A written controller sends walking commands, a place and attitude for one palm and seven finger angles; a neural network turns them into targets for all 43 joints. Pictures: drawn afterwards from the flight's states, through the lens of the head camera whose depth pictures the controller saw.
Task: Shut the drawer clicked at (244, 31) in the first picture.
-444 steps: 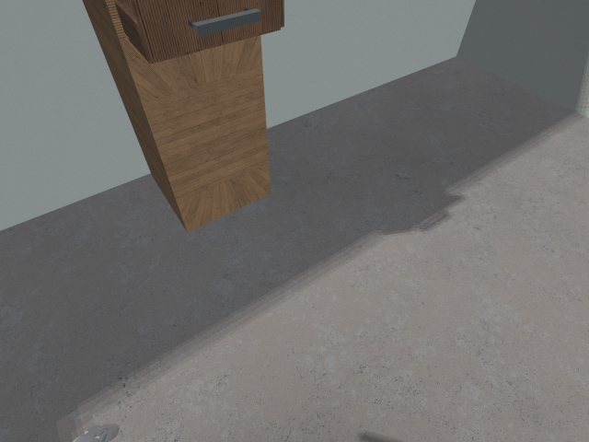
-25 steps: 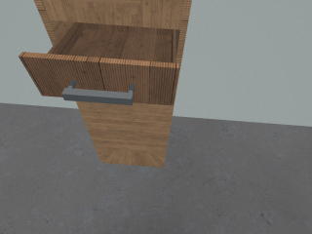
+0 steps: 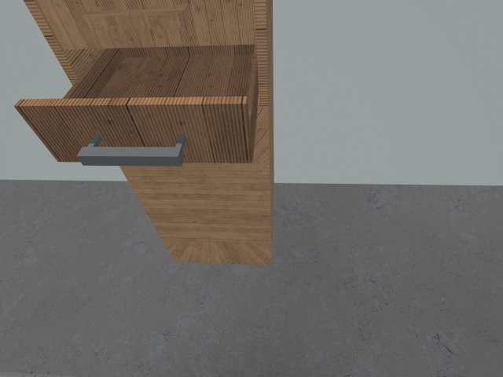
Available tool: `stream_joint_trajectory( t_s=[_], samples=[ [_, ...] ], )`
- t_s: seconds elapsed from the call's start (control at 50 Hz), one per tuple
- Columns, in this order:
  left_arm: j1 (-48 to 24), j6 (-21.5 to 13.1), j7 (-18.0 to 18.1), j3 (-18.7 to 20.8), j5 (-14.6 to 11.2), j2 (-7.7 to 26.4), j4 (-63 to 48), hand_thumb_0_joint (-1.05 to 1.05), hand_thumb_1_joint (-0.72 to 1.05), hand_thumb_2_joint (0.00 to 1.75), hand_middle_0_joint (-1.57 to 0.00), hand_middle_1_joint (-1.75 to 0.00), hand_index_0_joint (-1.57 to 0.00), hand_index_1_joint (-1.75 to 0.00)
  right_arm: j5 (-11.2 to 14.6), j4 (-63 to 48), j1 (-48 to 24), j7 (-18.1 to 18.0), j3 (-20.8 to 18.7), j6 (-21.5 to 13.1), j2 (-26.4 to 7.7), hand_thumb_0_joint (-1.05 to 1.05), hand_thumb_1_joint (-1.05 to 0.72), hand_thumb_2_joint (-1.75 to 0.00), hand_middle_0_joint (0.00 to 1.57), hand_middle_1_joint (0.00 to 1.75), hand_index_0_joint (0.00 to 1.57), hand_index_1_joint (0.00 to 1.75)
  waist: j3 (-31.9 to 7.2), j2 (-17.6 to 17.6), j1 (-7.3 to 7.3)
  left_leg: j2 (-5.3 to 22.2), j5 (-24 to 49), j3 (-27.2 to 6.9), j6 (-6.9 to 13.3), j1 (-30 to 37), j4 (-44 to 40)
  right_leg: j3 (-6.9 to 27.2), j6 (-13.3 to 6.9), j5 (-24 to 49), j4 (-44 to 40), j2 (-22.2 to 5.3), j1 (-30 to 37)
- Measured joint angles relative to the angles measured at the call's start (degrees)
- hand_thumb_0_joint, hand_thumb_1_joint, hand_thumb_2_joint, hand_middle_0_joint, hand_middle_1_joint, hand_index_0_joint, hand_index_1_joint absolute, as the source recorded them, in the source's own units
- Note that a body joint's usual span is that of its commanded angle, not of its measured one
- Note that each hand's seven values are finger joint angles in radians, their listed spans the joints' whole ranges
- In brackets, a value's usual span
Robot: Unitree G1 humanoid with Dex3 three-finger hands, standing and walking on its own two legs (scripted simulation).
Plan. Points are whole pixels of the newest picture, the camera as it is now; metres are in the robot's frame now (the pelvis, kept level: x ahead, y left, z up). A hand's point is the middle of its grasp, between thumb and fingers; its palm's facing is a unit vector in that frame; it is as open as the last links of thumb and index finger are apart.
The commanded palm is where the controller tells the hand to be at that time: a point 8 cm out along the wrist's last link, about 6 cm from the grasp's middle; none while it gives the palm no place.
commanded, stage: come to a stop and stand still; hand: left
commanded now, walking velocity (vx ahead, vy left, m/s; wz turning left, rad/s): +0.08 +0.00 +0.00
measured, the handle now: (135, 148) +0.44 +0.23 +0.13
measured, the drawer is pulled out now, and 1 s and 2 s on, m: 0.19 0.19 0.19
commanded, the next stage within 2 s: look again from close up in 0.52 s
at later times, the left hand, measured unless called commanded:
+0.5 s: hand out of the picture -0.04 +0.21 -0.18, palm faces +0.04 -0.98 -0.18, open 7.3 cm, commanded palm none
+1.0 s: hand out of the picture +0.07 +0.25 -0.17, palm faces +0.02 -0.97 -0.26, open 7.3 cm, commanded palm none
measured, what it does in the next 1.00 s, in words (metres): steps on the spot: left foot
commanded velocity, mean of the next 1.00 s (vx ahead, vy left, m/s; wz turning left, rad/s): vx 0.00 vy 0.00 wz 0.00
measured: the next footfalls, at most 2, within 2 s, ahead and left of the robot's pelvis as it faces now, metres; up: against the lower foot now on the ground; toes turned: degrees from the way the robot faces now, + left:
left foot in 0.14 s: +0.00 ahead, +0.16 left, +0.00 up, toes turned +3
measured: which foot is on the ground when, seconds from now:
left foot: up 0.00-0.12, down 0.14-1.00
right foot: down 0.00-1.00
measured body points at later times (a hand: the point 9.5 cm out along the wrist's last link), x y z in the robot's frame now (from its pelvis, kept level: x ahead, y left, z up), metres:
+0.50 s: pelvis -0.02 +0.04 +0.00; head -0.01 +0.05 +0.45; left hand -0.04 +0.26 -0.16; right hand +0.00 -0.18 -0.16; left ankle -0.04 +0.16 -0.74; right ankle +0.01 -0.10 -0.74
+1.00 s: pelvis -0.01 +0.04 -0.01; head -0.02 +0.04 +0.44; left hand +0.06 +0.30 -0.15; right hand +0.05 -0.21 -0.15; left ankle -0.04 +0.16 -0.74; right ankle +0.01 -0.10 -0.74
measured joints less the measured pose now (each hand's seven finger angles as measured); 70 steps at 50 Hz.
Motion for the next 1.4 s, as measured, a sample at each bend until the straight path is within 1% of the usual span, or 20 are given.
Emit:
stream_joint_trajectory(
  t_s=[0.06, 0.1, 0.14, 0.18, 0.22, 0.26, 0.28, 0.32, 0.36, 0.52, 0.62, 0.64, 0.72, 0.78, 0.9, 1.04, 1.22, 1.34, 1.4],
  samples=[
    [0.7, 0.3, -0.2, 0.4, 0.2, 0.7, 0.5, 0.00, 0.91, 0.90, -0.21, -0.30, -0.21, -0.30, 0.1, -0.5, -0.4, 0.1, 0.2, -0.5, 0.2, 0.01, -0.91, -0.90, 0.20, 0.30, 0.20, 0.30, -0.1, -0.9, 0.70, 0.4, 1.0, 0.3, 0.5, 2.7, -6.9, 0.2, 0.6, 0.9, -0.1, -0.4, -1.0],
    [1.5, 0.7, -0.2, 0.6, 0.0, 1.4, 1.2, 0.00, 0.91, 0.90, -0.21, -0.30, -0.21, -0.30, 0.1, -0.8, -0.5, 0.0, 0.5, -1.3, 0.4, 0.01, -0.91, -0.90, 0.20, 0.30, 0.20, 0.30, -0.4, -1.5, 0.86, 0.5, 4.6, 0.8, 0.9, 5.7, -14.3, 0.2, 1.2, 1.1, 0.5, -0.4, -1.8],
    [2.4, 1.3, -0.2, 0.7, -0.4, 1.8, 2.0, 0.00, 0.91, 0.90, -0.21, -0.30, -0.21, -0.30, 0.0, -1.3, 0.0, -0.1, 0.9, -2.4, 0.2, 0.01, -0.91, -0.90, 0.20, 0.30, 0.20, 0.30, -1.2, -0.7, 0.65, 1.4, 8.4, 0.4, 1.7, 8.8, -22.0, -0.3, 2.0, 0.5, 2.4, 0.4, -3.2],
    [2.7, 2.0, -0.3, 1.0, -0.6, 2.8, 3.2, 0.00, 0.91, 0.90, -0.20, -0.30, -0.21, -0.30, -0.2, -0.7, 0.0, -0.3, 1.3, -2.7, 1.4, 0.00, -0.91, -0.90, 0.20, 0.30, 0.20, 0.30, -1.3, -2.4, 0.65, 0.6, 8.6, 0.5, 2.1, 8.5, -21.4, 0.3, 2.4, -0.8, 3.8, -0.2, -3.6],
    [3.5, 2.4, -0.4, 0.9, -0.5, 3.5, 4.3, 0.01, 0.91, 0.90, -0.20, -0.30, -0.20, -0.30, -0.3, -0.1, 0.6, -0.5, 2.0, -2.8, 2.6, 0.00, -0.91, -0.90, 0.20, 0.30, 0.20, 0.30, -2.0, -3.5, 0.89, 0.1, 8.9, 0.8, 2.3, 9.1, -22.0, 1.1, 2.2, -2.8, 3.9, -0.2, -3.3],
    [4.3, 2.2, -0.6, 0.6, -0.4, 3.8, 5.2, 0.01, 0.91, 0.90, -0.20, -0.30, -0.20, -0.30, -0.3, 0.7, 1.0, -0.7, 2.6, -2.9, 3.6, 0.00, -0.91, -0.90, 0.20, 0.30, 0.20, 0.30, -2.5, -4.1, 1.18, -0.3, 9.4, 0.9, 2.5, 9.7, -23.2, 1.3, 2.0, -2.0, 2.9, -0.2, -2.1],
    [4.7, 1.9, -0.6, 0.4, -0.5, 3.8, 5.7, 0.01, 0.91, 0.90, -0.20, -0.30, -0.20, -0.30, -0.2, 1.0, 1.1, -0.8, 2.8, -2.9, 3.9, 0.01, -0.91, -0.90, 0.20, 0.30, 0.20, 0.30, -2.7, -4.3, 1.39, -0.6, 9.6, 1.1, 2.6, 9.9, -23.5, 1.6, 2.2, -0.2, 1.6, -0.2, -1.3],
    [5.2, 1.4, -0.6, -0.2, -0.5, 3.1, 6.9, 0.01, 0.91, 0.90, -0.20, -0.30, -0.20, -0.30, -0.1, 2.0, 1.0, -1.2, 2.8, -3.0, 3.7, 0.01, -0.92, -0.90, 0.20, 0.30, 0.20, 0.30, -2.5, -3.4, 1.51, -0.4, 9.7, 1.1, 2.7, 10.4, -23.8, 1.6, 3.0, 1.3, 0.0, 0.0, -0.2],
    [5.9, 1.0, -0.7, -0.7, -0.6, 2.3, 7.8, 0.01, 0.91, 0.90, -0.20, -0.30, -0.20, -0.30, 0.1, 2.5, 1.0, -1.2, 2.8, -3.2, 3.4, 0.01, -0.93, -0.90, 0.20, 0.30, 0.20, 0.30, -2.5, -2.5, 1.43, -0.1, 9.8, 1.0, 2.8, 10.9, -24.3, 1.5, 3.4, 1.6, -1.4, 0.3, 0.7],
    [7.0, 0.5, -0.4, -1.7, -0.8, 0.0, 10.0, 0.01, 0.91, 0.90, -0.20, -0.30, -0.20, -0.30, 0.3, 3.8, 2.1, -1.1, 3.3, -4.0, 3.7, 0.01, -0.92, -0.90, 0.20, 0.30, 0.20, 0.30, -2.2, -1.9, 0.67, 0.0, 10.5, 1.4, 2.9, 11.6, -26.1, 1.8, 3.4, 2.4, -3.6, 0.5, 1.3],
    [6.6, -0.1, -0.2, -1.9, -0.9, -1.0, 10.1, 0.00, 0.91, 0.90, -0.20, -0.30, -0.20, -0.30, 0.4, 4.9, 3.2, -1.3, 3.5, -4.3, 4.6, 0.01, -0.91, -0.90, 0.20, 0.30, 0.20, 0.30, -2.0, -1.7, 0.37, 0.2, 10.3, 1.4, 2.7, 11.9, -26.4, 1.7, 3.3, 2.2, -3.7, 0.7, 1.6],
    [6.7, -0.2, -0.3, -2.4, -0.8, -0.8, 9.3, 0.00, 0.91, 0.90, -0.20, -0.30, -0.20, -0.30, 0.2, 4.3, 3.4, -0.9, 3.6, -3.9, 4.6, 0.01, -0.91, -0.90, 0.20, 0.30, 0.20, 0.30, -1.8, -1.9, 0.14, 0.2, 10.2, 1.4, 2.7, 11.7, -26.1, 1.7, 3.2, 1.9, -3.1, 0.6, 1.2],
    [7.2, -1.1, -0.1, -2.3, -0.5, 0.3, 5.4, 0.01, 0.91, 0.90, -0.20, -0.30, -0.21, -0.30, -0.3, 1.0, 4.2, -0.6, 3.0, -4.4, 3.8, 0.01, -0.91, -0.90, 0.20, 0.30, 0.20, 0.30, -2.0, -1.6, -0.87, 0.5, 7.6, 1.0, 2.6, 8.5, -21.0, 1.5, 2.9, -0.5, 1.3, 0.8, -1.5],
    [7.1, -1.0, 0.3, -1.9, -0.6, 1.2, 3.6, 0.01, 0.91, 0.90, -0.20, -0.30, -0.21, -0.30, -0.2, -0.2, 4.1, -0.9, 2.5, -4.4, 2.8, 0.01, -0.90, -0.90, 0.20, 0.30, 0.20, 0.30, -3.0, -1.2, -1.26, 0.8, 5.8, 1.0, 2.5, 8.1, -18.6, 1.4, 2.9, -1.9, 3.2, 1.0, -1.7],
    [4.6, -1.1, 0.5, -1.3, -0.8, 3.2, 1.5, 0.01, 0.91, 0.90, -0.20, -0.30, -0.20, -0.30, -0.1, -1.0, 1.9, -1.0, 2.0, -4.4, 1.0, 0.01, -0.90, -0.90, 0.20, 0.30, 0.20, 0.30, -3.8, -1.2, -1.13, 0.8, 4.8, 1.2, 2.7, 9.6, -17.6, 1.7, 3.0, -2.8, 4.2, 1.0, -0.3],
    [2.0, -0.7, 0.2, -1.5, -0.9, 4.4, 0.8, 0.00, 0.91, 0.90, -0.20, -0.30, -0.20, -0.30, -0.3, -1.2, -1.2, -0.6, 2.3, -4.3, -0.2, 0.01, -0.91, -0.90, 0.20, 0.30, 0.20, 0.30, -4.0, -1.1, -0.76, 0.5, 6.3, 1.4, 2.9, 11.1, -19.6, 1.9, 3.4, -1.1, 2.0, 0.8, 1.2],
    [2.6, -0.5, -0.1, -2.1, -0.9, 4.0, 2.5, 0.00, 0.91, 0.90, -0.20, -0.30, -0.20, -0.30, -0.2, 0.5, -1.8, -0.1, 3.0, -4.1, 0.3, 0.00, -0.90, -0.90, 0.20, 0.30, 0.20, 0.30, -3.1, -1.1, -0.36, 0.0, 8.9, 1.6, 3.2, 11.8, -22.8, 2.0, 3.7, 1.6, -1.4, 0.4, 2.1],
    [5.2, -0.4, 0.0, -2.4, -0.8, 2.6, 4.9, 0.00, 0.91, 0.90, -0.20, -0.30, -0.20, -0.30, -0.1, 2.9, -0.1, 0.0, 3.3, -3.8, 1.4, 0.01, -0.90, -0.90, 0.20, 0.30, 0.20, 0.30, -2.4, -1.2, -0.25, -0.2, 9.8, 1.5, 3.3, 12.1, -23.8, 2.0, 3.8, 2.6, -2.7, 0.3, 2.5],
    [7.3, 0.0, -0.2, -2.2, -0.5, 1.8, 5.9, 0.00, 0.91, 0.90, -0.20, -0.30, -0.20, -0.30, -0.3, 3.9, 1.6, 0.1, 3.1, -3.2, 2.2, 0.01, -0.90, -0.90, 0.20, 0.30, 0.20, 0.30, -2.7, -1.4, -0.19, -0.2, 9.2, 1.6, 3.4, 12.0, -23.2, 2.1, 3.5, 1.5, -1.5, 0.3, 2.1]
  ],
)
